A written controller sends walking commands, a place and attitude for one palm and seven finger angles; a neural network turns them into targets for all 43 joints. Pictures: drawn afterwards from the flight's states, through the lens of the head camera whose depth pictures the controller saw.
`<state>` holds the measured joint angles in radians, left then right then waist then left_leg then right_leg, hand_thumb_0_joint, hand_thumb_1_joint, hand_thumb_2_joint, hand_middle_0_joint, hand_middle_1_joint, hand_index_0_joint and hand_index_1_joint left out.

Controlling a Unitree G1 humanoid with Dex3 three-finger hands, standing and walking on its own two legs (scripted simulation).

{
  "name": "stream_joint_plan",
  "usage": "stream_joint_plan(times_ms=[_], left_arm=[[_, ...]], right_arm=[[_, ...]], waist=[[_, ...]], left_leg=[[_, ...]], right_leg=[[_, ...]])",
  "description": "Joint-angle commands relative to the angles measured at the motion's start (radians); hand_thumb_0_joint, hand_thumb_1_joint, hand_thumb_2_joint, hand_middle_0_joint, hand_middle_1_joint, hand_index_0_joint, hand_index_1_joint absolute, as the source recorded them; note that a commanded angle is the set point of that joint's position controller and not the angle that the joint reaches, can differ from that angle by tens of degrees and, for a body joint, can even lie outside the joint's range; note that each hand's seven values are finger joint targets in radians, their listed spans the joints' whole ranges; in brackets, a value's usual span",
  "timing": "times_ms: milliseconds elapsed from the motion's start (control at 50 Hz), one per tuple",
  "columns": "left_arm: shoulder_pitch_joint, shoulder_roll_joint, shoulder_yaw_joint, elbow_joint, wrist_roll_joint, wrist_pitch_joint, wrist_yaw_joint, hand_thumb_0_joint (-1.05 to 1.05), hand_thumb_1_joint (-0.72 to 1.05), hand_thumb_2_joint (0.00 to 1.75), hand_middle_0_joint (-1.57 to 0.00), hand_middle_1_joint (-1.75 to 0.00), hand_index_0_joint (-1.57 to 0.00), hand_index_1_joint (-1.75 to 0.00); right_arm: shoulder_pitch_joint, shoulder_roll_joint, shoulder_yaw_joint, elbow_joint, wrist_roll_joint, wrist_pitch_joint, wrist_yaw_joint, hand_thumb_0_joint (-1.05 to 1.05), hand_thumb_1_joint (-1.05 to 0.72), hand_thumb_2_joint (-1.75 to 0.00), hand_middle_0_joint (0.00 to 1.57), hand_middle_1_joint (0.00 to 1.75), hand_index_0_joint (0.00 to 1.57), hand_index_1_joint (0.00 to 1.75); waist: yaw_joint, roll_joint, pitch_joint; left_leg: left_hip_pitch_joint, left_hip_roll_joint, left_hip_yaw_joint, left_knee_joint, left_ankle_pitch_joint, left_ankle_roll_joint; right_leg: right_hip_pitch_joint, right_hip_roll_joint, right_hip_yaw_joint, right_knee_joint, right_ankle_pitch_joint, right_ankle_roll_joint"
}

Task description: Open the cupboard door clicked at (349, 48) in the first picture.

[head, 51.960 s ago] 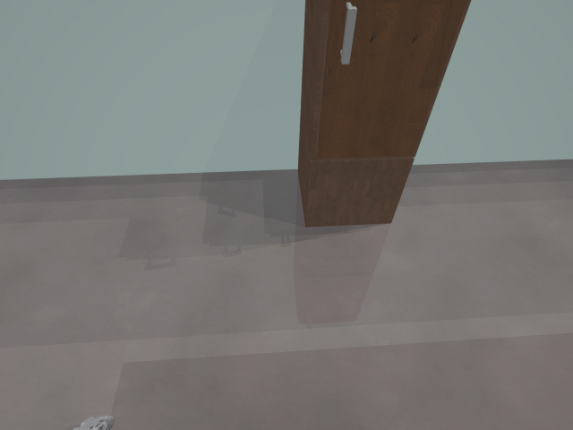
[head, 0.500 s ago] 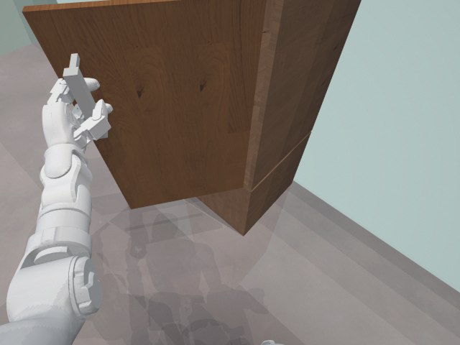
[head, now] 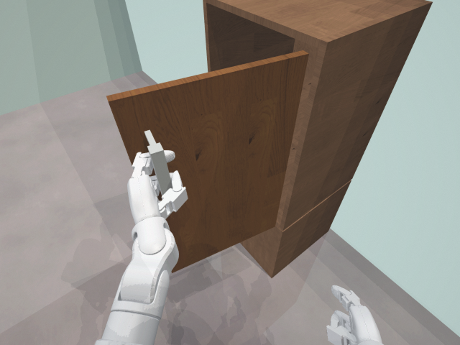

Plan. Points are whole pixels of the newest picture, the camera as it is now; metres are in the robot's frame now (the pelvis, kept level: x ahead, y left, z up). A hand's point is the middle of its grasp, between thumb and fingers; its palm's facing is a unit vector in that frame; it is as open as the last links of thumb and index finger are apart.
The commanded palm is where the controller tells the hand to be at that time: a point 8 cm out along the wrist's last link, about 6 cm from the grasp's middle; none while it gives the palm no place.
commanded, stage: pull the door open along its arc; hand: left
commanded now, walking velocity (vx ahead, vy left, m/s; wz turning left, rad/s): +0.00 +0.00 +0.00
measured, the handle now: (159, 170) +0.38 +0.16 +0.12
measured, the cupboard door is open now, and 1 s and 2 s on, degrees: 79 91 92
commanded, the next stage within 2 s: open thumb and fingers to let go in 0.56 s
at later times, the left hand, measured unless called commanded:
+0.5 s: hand (195, 208) +0.30 +0.08 +0.12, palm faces +0.34 -0.94 +0.03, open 6.1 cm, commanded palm +0.24 +0.11 +0.12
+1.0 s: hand (200, 207) +0.30 +0.07 +0.13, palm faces +0.36 -0.93 +0.00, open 8.8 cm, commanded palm +0.26 +0.11 +0.12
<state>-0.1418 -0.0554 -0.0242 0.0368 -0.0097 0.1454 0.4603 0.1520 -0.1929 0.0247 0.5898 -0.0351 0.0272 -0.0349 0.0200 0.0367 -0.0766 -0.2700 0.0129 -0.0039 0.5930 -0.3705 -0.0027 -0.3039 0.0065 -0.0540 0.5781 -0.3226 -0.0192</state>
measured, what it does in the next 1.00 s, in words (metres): stands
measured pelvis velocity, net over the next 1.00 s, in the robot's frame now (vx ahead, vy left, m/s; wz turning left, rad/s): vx -0.03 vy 0.00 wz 0.02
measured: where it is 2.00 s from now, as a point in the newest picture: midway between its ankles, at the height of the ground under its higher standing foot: outside the picture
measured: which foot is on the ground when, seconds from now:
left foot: down 0.00-1.00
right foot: down 0.00-1.00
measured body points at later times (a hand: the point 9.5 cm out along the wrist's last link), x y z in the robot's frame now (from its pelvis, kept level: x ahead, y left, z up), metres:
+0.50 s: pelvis -0.02 -0.01 +0.00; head -0.03 -0.03 +0.45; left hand +0.28 +0.13 +0.12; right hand +0.12 -0.24 -0.11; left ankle -0.04 +0.12 -0.73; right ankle -0.01 -0.11 -0.73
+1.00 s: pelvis -0.03 +0.00 +0.00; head -0.05 -0.01 +0.45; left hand +0.27 +0.12 +0.13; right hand +0.16 -0.19 -0.09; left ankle -0.04 +0.12 -0.73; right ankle -0.01 -0.11 -0.73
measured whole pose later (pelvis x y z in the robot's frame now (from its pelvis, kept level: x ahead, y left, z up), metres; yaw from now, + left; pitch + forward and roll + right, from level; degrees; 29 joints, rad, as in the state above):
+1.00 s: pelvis -0.03 +0.00 +0.00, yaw +1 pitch -2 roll +0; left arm -0.19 -0.12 -0.17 0.12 0.04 0.12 0.55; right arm 0.13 -0.15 0.04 0.65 -0.04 0.07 -0.03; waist 0.04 0.04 -0.02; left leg -0.22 0.00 -0.02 0.56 -0.31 0.00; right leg -0.24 0.00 -0.07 0.54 -0.26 -0.02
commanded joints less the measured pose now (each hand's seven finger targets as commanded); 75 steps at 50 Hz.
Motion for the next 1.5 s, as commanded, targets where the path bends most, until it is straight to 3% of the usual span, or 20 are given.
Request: stream_joint_plan(times_ms=[0,80,100,120,220,340,480,580,640,720,760,860,1040,1080,1140,1240,1280,1320,1440,1480], left_arm=[[-0.417,0.04,-0.022,-0.202,0.024,-0.071,-0.003,0.0,0.9,0.9,-0.4,-1.35,-0.4,-1.35],[-0.465,0.054,-0.005,-0.154,0.005,-0.096,-0.025,0.0,0.9,0.9,-0.4,-1.35,-0.4,-1.35],[-0.469,0.058,0.002,-0.133,-0.003,-0.1,-0.03,0.0,0.9,0.9,-0.4,-1.35,-0.4,-1.35],[-0.465,0.067,0.01,-0.1,-0.005,-0.104,-0.035,0.0,0.9,0.9,-0.4,-1.35,-0.4,-1.35],[-0.392,0.063,0.017,-0.123,-0.014,-0.133,-0.043,0.0,0.9,0.9,-0.4,-1.35,-0.4,-1.35],[-0.243,0.01,-0.033,-0.227,-0.018,-0.147,-0.035,0.0,0.9,0.9,-0.4,-1.35,-0.4,-1.35],[-0.047,-0.073,-0.155,-0.403,0.032,-0.121,0.028,0.0,0.9,0.9,-0.4,-1.35,-0.4,-1.35],[-0.219,-0.04,-0.141,-0.335,0.097,-0.091,0.109,0.0,0.9,0.9,-0.4,-1.35,-0.4,-1.35],[-0.269,-0.07,-0.149,-0.265,0.081,-0.083,0.116,0.0,0.9,0.9,-0.4,-1.35,-0.4,-1.35],[-0.318,-0.072,-0.149,-0.226,0.069,-0.086,0.1,0.0,0.62,0.78,-0.38,-1.32,-0.38,-1.32],[-0.35,-0.061,-0.13,-0.194,0.063,-0.087,0.095,0.0,0.48,0.72,-0.37,-1.3,-0.37,-1.3],[-0.354,-0.097,-0.151,-0.14,0.054,-0.076,0.074,0.0,0.13,0.57,-0.35,-1.27,-0.35,-1.27],[-0.406,-0.11,-0.166,-0.126,0.069,-0.073,0.095,0.0,-0.5,0.3,-0.3,-1.2,-0.3,-1.2],[-0.417,-0.122,-0.176,-0.115,0.074,-0.073,0.099,0.0,-0.5,0.3,-0.3,-1.2,-0.3,-1.2],[-0.403,-0.138,-0.189,-0.111,0.076,-0.077,0.108,0.0,-0.5,0.3,-0.27,-1.05,-0.27,-1.05],[-0.422,-0.091,-0.132,-0.095,0.067,-0.085,0.129,0.0,-0.5,0.3,-0.23,-0.8,-0.23,-0.8],[-0.433,-0.105,-0.147,-0.105,0.067,-0.091,0.127,0.0,-0.5,0.3,-0.22,-0.7,-0.22,-0.7],[-0.438,-0.082,-0.131,-0.076,0.067,-0.094,0.127,0.0,-0.5,0.3,-0.2,-0.6,-0.2,-0.6],[-0.488,-0.087,-0.129,-0.053,0.059,-0.09,0.13,0.0,-0.5,0.3,-0.15,-0.3,-0.15,-0.3],[-0.503,-0.082,-0.119,-0.034,0.055,-0.089,0.131,0.0,-0.5,0.3,-0.15,-0.3,-0.15,-0.3]], right_arm=[[-0.048,-0.08,-0.033,-0.097,-0.006,-0.022,-0.026,0.0,-0.9,-0.9,0.2,0.3,0.2,0.3],[-0.06,-0.077,-0.031,-0.085,-0.003,-0.02,-0.035,0.0,-0.9,-0.9,0.2,0.3,0.2,0.3],[-0.062,-0.079,-0.028,-0.084,-0.003,-0.02,-0.037,0.0,-0.9,-0.9,0.2,0.3,0.2,0.3],[-0.064,-0.082,-0.029,-0.079,0.0,-0.02,-0.039,0.0,-0.9,-0.9,0.2,0.3,0.2,0.3],[-0.068,-0.082,-0.035,-0.091,0.004,-0.032,-0.033,0.0,-0.9,-0.9,0.2,0.3,0.2,0.3],[-0.078,-0.084,-0.04,-0.121,0.007,-0.05,-0.015,0.0,-0.9,-0.9,0.2,0.3,0.2,0.3],[-0.105,-0.069,-0.048,-0.142,0.001,-0.068,0.015,0.0,-0.9,-0.9,0.2,0.3,0.2,0.3],[-0.131,-0.061,-0.04,-0.108,-0.012,-0.055,0.004,0.0,-0.9,-0.9,0.2,0.3,0.2,0.3],[-0.138,-0.052,-0.035,-0.092,-0.011,-0.046,-0.003,0.0,-0.9,-0.9,0.2,0.3,0.2,0.3],[-0.143,-0.05,-0.029,-0.084,-0.008,-0.031,-0.007,0.0,-0.9,-0.9,0.2,0.3,0.2,0.3],[-0.147,-0.048,-0.026,-0.082,-0.008,-0.024,-0.011,0.0,-0.9,-0.9,0.2,0.3,0.2,0.3],[-0.144,-0.051,-0.024,-0.087,-0.001,-0.007,-0.006,0.0,-0.9,-0.9,0.2,0.3,0.2,0.3],[-0.143,-0.05,-0.026,-0.094,-0.003,0.002,-0.006,0.0,-0.9,-0.9,0.2,0.3,0.2,0.3],[-0.141,-0.05,-0.026,-0.088,-0.002,0.005,-0.004,0.0,-0.9,-0.9,0.2,0.3,0.2,0.3],[-0.141,-0.05,-0.029,-0.092,-0.001,-0.001,-0.001,0.0,-0.9,-0.9,0.2,0.3,0.2,0.3],[-0.144,-0.052,-0.029,-0.087,-0.003,-0.002,-0.006,0.0,-0.9,-0.9,0.2,0.3,0.2,0.3],[-0.147,-0.051,-0.029,-0.087,-0.003,-0.003,-0.006,0.0,-0.9,-0.9,0.2,0.3,0.2,0.3],[-0.143,-0.054,-0.03,-0.078,-0.002,-0.002,-0.01,0.0,-0.9,-0.9,0.2,0.3,0.2,0.3],[-0.148,-0.051,-0.025,-0.069,0.0,-0.004,-0.017,0.0,-0.9,-0.9,0.2,0.3,0.2,0.3],[-0.148,-0.052,-0.024,-0.066,-0.001,-0.005,-0.02,0.0,-0.9,-0.9,0.2,0.3,0.2,0.3]], waist=[[-0.026,-0.054,-0.216],[-0.02,-0.045,-0.227],[-0.02,-0.07,-0.217],[-0.02,-0.088,-0.196],[0.008,-0.081,-0.243],[0.021,-0.092,-0.227],[0.019,-0.093,-0.165],[0.002,-0.101,-0.112],[0.001,-0.119,-0.11],[0.002,-0.09,-0.113],[0.0,-0.113,-0.116],[-0.001,-0.101,-0.113],[0.004,-0.097,-0.148],[-0.002,-0.101,-0.139],[0.004,-0.093,-0.14],[0.012,-0.129,-0.138],[0.006,-0.099,-0.14],[0.005,-0.126,-0.123],[-0.005,-0.107,-0.109],[-0.005,-0.133,-0.11]], left_leg=[[0.08,-0.01,0.022,-0.039,0.437,0.004],[0.081,-0.016,0.02,-0.044,0.415,0.004],[0.071,-0.016,0.017,-0.05,0.397,0.005],[0.066,-0.014,0.015,-0.054,0.382,0.007],[0.074,-0.012,0.018,-0.067,0.399,0.006],[0.07,-0.004,0.024,-0.084,0.386,0.007],[0.081,-0.001,0.026,-0.071,0.346,0.01],[0.081,-0.012,0.02,-0.06,0.263,0.016],[0.086,-0.015,0.016,-0.068,0.245,0.016],[0.094,-0.017,0.012,-0.077,0.252,0.013],[0.091,-0.019,0.011,-0.085,0.241,0.014],[0.09,-0.013,0.003,-0.1,0.255,0.008],[0.08,-0.011,-0.002,-0.103,0.254,0.005],[0.079,-0.009,-0.004,-0.102,0.249,0.003],[0.074,-0.006,-0.005,-0.103,0.245,0.001],[0.06,-0.012,0.002,-0.102,0.218,0.007],[0.067,-0.013,0.009,-0.097,0.215,0.009],[0.059,-0.012,0.005,-0.1,0.191,0.009],[0.057,-0.019,0.006,-0.105,0.16,0.01],[0.056,-0.021,0.003,-0.108,0.15,0.011]], right_leg=[[0.135,-0.023,0.014,-0.055,0.475,-0.005],[0.147,-0.026,0.02,-0.064,0.46,-0.005],[0.148,-0.026,0.019,-0.069,0.444,-0.003],[0.144,-0.027,0.022,-0.081,0.425,-0.002],[0.181,-0.024,0.019,-0.076,0.431,-0.007],[0.195,-0.02,0.013,-0.081,0.402,-0.007],[0.165,-0.018,0.011,-0.098,0.343,-0.009],[0.105,-0.028,0.03,-0.138,0.201,-0.011],[0.104,-0.03,0.029,-0.155,0.171,-0.009],[0.108,-0.029,0.026,-0.156,0.183,-0.012],[0.111,-0.029,0.026,-0.158,0.171,-0.01],[0.113,-0.026,0.013,-0.148,0.193,-0.016],[0.11,-0.024,0.006,-0.127,0.18,-0.02],[0.097,-0.022,0.001,-0.124,0.17,-0.022],[0.093,-0.019,-0.004,-0.115,0.16,-0.023],[0.105,-0.022,0.012,-0.143,0.12,-0.019],[0.095,-0.023,0.016,-0.145,0.119,-0.018],[0.091,-0.022,0.018,-0.16,0.087,-0.017],[0.075,-0.027,0.021,-0.168,0.056,-0.014],[0.072,-0.026,0.019,-0.17,0.046,-0.012]])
